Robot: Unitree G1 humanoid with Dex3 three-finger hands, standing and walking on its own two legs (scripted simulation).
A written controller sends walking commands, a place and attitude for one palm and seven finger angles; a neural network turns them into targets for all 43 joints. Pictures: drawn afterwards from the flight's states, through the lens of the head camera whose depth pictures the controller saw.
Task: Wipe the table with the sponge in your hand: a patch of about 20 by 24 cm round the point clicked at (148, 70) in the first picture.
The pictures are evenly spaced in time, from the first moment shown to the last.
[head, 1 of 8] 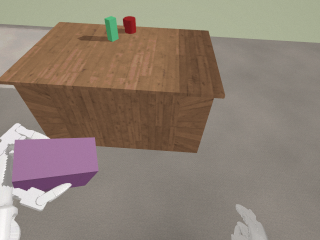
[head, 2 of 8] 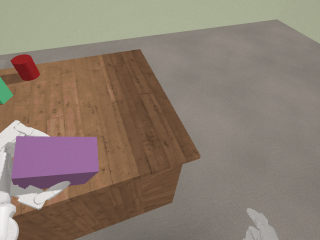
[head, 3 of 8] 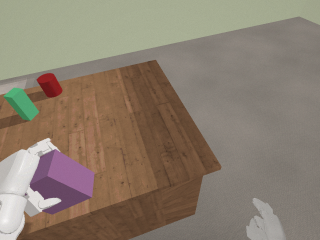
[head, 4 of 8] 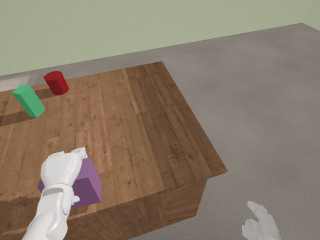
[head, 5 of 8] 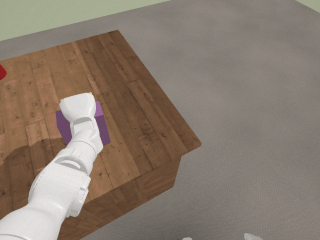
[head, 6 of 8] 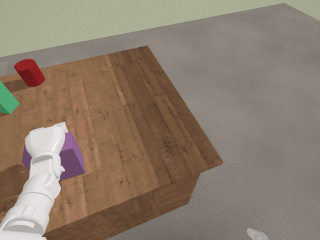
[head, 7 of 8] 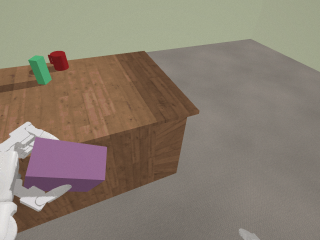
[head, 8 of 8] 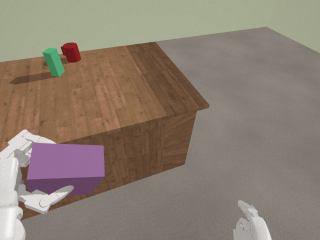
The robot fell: no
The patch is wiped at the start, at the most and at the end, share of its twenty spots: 0.00 1.00 1.00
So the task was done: yes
